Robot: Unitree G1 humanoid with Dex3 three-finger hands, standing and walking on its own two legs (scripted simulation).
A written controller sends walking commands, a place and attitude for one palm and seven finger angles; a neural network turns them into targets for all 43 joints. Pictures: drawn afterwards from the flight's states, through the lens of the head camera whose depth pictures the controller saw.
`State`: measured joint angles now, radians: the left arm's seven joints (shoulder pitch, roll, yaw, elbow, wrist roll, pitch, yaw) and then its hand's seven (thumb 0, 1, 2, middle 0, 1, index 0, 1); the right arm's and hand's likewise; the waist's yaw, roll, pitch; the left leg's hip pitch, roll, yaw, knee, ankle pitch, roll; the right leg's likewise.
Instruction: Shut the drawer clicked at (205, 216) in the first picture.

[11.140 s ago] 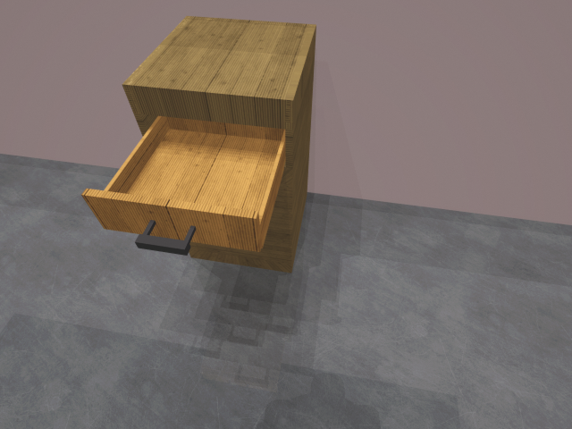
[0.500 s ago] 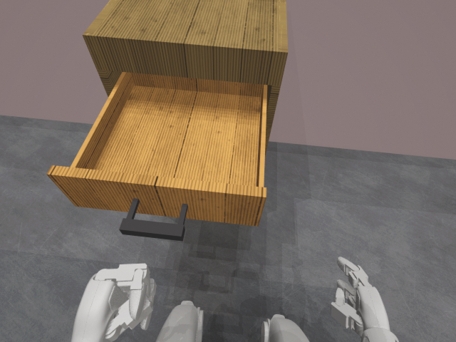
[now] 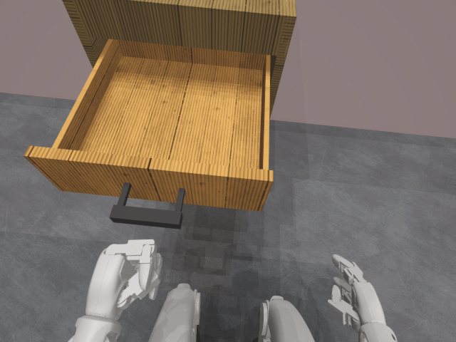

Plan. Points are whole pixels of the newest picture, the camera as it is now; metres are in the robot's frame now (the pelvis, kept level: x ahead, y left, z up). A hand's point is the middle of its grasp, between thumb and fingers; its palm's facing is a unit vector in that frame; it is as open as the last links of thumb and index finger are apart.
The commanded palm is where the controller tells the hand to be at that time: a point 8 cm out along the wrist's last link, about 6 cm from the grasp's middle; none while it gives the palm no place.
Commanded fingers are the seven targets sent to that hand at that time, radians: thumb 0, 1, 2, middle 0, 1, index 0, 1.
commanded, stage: bring the fist close to the handle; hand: left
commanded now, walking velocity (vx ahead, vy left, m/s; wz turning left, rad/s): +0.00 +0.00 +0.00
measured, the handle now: (150, 204) +0.33 +0.15 +0.02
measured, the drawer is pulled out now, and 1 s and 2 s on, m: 0.30 0.30 0.18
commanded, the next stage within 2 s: push the drawer shut in 0.50 s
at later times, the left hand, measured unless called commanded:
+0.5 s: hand (165, 269) +0.23 +0.11 +0.02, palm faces -0.07 -1.00 -0.01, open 3.3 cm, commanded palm +0.21 +0.17 +0.02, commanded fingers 0.00 0.90 0.90 -1.40 -1.60 -1.40 -1.60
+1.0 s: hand (164, 255) +0.25 +0.12 +0.02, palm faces -0.09 -1.00 -0.02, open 3.2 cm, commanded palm +0.26 +0.17 +0.02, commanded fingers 0.00 0.90 0.90 -1.40 -1.60 -1.40 -1.60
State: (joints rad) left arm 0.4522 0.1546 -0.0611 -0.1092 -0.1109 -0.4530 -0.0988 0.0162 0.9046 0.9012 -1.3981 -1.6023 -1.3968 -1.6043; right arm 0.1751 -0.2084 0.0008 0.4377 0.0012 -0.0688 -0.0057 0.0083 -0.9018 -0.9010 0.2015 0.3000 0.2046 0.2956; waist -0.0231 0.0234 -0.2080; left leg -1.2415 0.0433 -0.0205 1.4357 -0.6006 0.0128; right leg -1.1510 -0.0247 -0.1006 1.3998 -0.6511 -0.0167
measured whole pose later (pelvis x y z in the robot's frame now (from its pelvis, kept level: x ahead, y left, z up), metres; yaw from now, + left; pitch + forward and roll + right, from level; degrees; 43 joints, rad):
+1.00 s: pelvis +0.00 +0.00 -0.01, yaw +0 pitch +25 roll -3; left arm 0.29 0.18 -0.05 -0.02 -0.12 -0.43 -0.08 0.01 0.89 0.93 -1.40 -1.60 -1.40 -1.60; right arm 0.17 -0.23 0.02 0.46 0.00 -0.04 -0.01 0.01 -0.90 -0.90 0.20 0.30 0.20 0.30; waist -0.03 0.03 -0.20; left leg -1.29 0.04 -0.03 1.45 -0.60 0.01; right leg -1.19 -0.02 -0.11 1.42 -0.65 -0.02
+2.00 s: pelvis -0.02 +0.00 +0.00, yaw +0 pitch +25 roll -3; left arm -0.35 0.19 0.04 0.58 -0.09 -0.48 -0.02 0.00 0.84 0.96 -1.40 -1.60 -1.40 -1.60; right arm 0.20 -0.25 0.01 0.59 0.00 0.02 0.00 0.00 -0.90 -0.90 0.20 0.30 0.20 0.30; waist -0.08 0.03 -0.17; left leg -1.31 0.03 -0.01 1.41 -0.54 0.02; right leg -1.22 -0.03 -0.09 1.38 -0.59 -0.01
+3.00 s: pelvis -0.03 +0.01 -0.02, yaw -2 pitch +30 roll -4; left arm -0.94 0.35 0.27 1.14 -0.02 -0.51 -0.04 0.01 0.84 0.96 -1.40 -1.60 -1.40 -1.60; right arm 0.30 -0.25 0.03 0.64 -0.05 0.06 0.04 0.00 -0.90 -0.90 0.20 0.30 0.20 0.30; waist -0.19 0.05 -0.15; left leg -1.45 0.05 -0.01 1.46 -0.54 0.03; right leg -1.37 -0.01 -0.08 1.43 -0.58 -0.01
